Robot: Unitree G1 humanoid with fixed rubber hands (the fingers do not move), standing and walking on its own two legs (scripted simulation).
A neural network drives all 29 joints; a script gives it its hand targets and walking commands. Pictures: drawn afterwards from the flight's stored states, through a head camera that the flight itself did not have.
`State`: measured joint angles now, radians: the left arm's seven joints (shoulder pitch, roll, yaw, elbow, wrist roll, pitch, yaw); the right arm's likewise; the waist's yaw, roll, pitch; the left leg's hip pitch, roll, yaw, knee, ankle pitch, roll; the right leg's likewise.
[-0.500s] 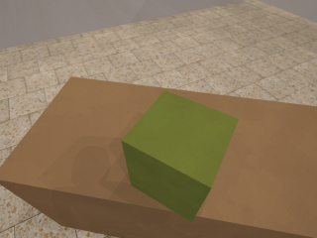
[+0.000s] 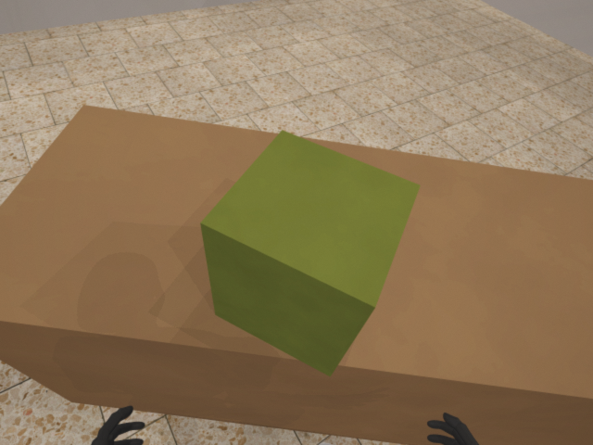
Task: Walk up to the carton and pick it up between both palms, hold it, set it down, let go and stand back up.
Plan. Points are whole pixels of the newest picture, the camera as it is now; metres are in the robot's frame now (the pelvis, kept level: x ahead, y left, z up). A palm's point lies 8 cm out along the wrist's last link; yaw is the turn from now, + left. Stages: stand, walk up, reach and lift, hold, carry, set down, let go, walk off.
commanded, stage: reach and lift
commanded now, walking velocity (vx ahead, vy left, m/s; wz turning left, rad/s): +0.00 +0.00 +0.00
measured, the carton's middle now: (306, 257) +0.38 +0.01 +0.01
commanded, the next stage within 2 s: none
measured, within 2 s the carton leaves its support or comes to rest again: neither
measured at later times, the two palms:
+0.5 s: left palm out of the picture +0.13 +0.27 -0.08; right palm out of the picture +0.12 -0.18 -0.07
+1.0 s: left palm (68, 407) +0.18 +0.29 -0.04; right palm (427, 442) +0.16 -0.15 -0.03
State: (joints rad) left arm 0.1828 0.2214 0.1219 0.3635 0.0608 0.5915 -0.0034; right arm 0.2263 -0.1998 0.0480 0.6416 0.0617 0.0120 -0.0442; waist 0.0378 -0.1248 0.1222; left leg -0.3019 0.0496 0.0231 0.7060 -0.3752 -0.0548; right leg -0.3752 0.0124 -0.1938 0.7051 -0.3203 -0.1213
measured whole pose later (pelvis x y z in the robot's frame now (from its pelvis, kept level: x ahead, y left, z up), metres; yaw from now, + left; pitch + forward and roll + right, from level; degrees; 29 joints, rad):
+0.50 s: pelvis -0.01 +0.04 +0.01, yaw -2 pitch -5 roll +0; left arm 0.28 0.21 0.04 0.37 -0.04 0.33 -0.01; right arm 0.33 -0.12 -0.05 0.46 -0.01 0.01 -0.05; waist 0.02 -0.02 0.10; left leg -0.22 0.05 0.08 0.68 -0.37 0.00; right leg -0.28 0.03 -0.13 0.63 -0.27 -0.08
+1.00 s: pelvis +0.04 +0.06 +0.02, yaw -1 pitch -3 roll -1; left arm 0.36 0.29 -0.05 0.34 -0.12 0.03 -0.05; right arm 0.37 -0.06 -0.06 0.44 0.04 -0.19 -0.08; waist 0.01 -0.01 0.08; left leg -0.11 0.03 0.09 0.51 -0.35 0.02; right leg -0.17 0.03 -0.11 0.45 -0.23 -0.04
